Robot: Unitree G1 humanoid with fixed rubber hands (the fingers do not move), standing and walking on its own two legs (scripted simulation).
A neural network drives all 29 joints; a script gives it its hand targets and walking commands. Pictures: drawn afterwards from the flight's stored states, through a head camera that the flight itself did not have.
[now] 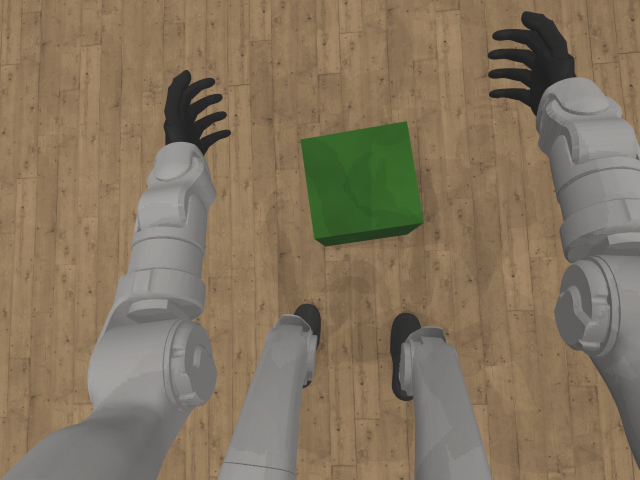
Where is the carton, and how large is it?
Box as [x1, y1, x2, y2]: [301, 121, 423, 246]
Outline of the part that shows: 406,121 301,139 314,238 325,246 406,234 423,222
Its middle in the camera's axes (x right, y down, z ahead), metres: +0.09 -0.10 +0.87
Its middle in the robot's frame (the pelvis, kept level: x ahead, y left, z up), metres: +0.51 +0.02 -0.52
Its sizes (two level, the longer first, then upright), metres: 0.210 0.200 0.250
